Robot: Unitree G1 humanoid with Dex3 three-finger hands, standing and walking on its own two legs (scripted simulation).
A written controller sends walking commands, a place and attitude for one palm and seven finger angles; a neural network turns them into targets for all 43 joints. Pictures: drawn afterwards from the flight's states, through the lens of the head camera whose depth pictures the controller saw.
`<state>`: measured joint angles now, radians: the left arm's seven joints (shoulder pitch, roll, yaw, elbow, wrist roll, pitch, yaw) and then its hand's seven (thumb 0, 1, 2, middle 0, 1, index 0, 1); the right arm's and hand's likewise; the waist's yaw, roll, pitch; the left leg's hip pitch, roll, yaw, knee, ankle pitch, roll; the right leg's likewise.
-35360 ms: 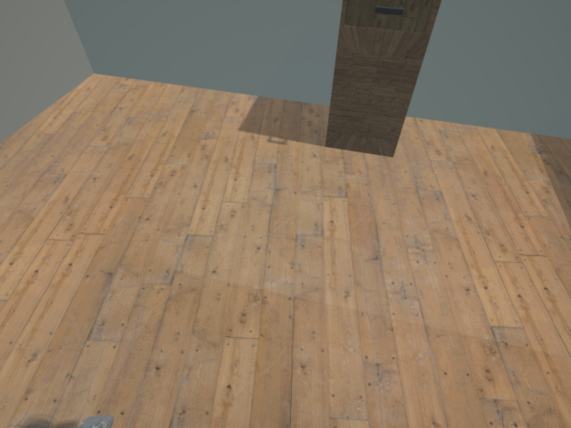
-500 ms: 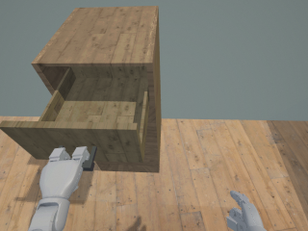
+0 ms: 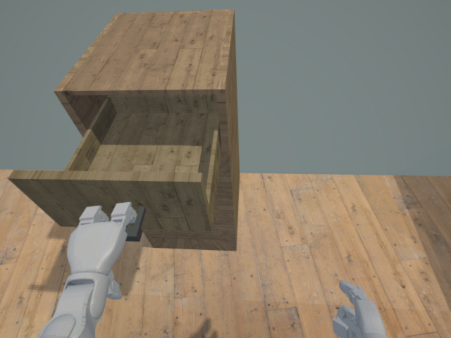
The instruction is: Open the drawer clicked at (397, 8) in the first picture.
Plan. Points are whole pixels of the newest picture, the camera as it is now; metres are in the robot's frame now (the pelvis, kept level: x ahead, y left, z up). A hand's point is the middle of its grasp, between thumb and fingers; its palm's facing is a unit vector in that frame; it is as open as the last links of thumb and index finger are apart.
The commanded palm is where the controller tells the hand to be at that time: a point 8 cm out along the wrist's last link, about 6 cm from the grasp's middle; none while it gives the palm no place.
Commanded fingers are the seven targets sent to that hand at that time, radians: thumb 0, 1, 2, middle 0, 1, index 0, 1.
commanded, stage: lift the hand off the handle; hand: left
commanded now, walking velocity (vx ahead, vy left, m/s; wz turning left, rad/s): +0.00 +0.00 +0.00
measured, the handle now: (114, 222) +0.30 +0.25 +0.02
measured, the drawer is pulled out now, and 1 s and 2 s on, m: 0.24 0.24 0.24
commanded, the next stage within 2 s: draw the hand back to the body in 1.56 s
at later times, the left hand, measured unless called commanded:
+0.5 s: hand (112, 244) +0.26 +0.24 +0.02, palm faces +0.00 -0.04 -1.00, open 13.4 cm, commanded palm +0.24 +0.24 +0.09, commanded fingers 0.00 -0.50 0.30 -0.30 -1.20 -0.30 -1.20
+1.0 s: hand (89, 222) +0.26 +0.25 +0.10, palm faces +0.06 -0.05 -1.00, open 13.5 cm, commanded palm +0.24 +0.25 +0.16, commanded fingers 0.00 -0.50 0.30 -0.30 -1.20 -0.30 -1.20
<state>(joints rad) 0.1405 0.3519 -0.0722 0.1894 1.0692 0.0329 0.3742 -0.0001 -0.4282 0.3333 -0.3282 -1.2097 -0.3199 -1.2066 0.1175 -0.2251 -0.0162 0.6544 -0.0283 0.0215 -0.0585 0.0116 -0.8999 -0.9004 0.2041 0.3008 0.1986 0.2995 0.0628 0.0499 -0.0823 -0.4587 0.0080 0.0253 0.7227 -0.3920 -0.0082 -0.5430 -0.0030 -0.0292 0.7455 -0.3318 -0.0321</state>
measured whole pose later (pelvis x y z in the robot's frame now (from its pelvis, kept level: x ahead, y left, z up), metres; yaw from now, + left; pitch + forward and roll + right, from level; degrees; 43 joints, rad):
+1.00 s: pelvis +0.01 +0.01 +0.02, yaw +1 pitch +1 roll +1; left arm 0.09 0.44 -0.08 -0.03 0.97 0.05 0.15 0.00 -0.49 0.30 -0.32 -1.20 -0.38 -1.22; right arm 0.08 -0.24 0.01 0.65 -0.01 0.05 -0.06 0.01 -0.90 -0.90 0.20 0.30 0.20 0.30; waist 0.11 0.09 -0.02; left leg -0.20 0.00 0.01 0.49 -0.30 0.00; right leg -0.28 -0.01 -0.04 0.52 -0.25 -0.02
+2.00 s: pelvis +0.00 +0.01 +0.03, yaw +1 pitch -2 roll +0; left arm 0.12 0.53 -0.01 -0.26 0.87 0.09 -0.04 0.00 -0.50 0.30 -0.32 -1.20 -0.32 -1.20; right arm 0.08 -0.27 0.04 0.63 0.02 0.08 -0.01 0.01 -0.90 -0.90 0.20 0.30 0.20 0.30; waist 0.11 0.12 0.01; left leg -0.12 0.00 0.00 0.40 -0.25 0.00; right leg -0.19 -0.01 -0.05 0.43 -0.20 -0.02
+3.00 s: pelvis +0.01 +0.01 +0.03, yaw +2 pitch -5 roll +0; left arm 0.50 0.32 0.30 -0.48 -0.04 -0.12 0.10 0.00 0.48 0.73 -0.24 -0.56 -0.24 -0.56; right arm 0.18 -0.21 0.03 0.63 -0.02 -0.14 -0.07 0.01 -0.90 -0.90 0.20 0.30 0.20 0.30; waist 0.07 0.06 0.03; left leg -0.06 0.01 -0.01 0.41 -0.27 0.00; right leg -0.11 0.01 -0.06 0.39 -0.20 -0.02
